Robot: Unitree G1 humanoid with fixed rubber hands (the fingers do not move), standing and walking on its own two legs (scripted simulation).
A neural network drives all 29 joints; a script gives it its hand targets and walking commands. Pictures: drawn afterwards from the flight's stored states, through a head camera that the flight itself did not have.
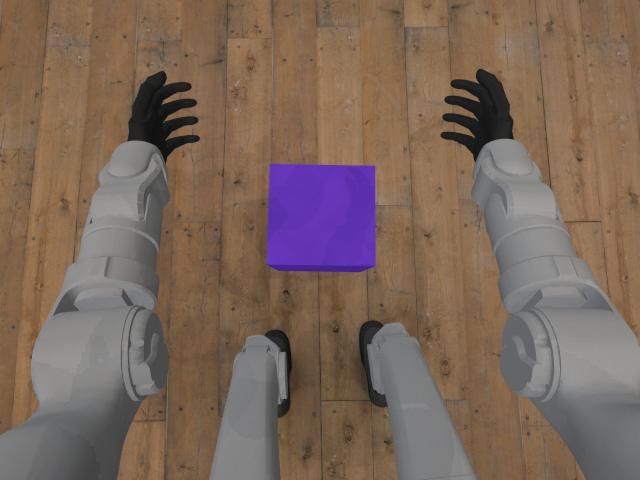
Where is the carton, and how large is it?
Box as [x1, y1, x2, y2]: [266, 164, 375, 271]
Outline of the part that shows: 270,164 266,264 278,270 361,271 375,265 374,166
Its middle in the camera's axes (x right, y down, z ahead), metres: +0.01 -0.04 +0.88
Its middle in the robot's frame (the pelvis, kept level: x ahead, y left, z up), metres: +0.47 -0.02 -0.52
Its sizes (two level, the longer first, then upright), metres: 0.210 0.200 0.250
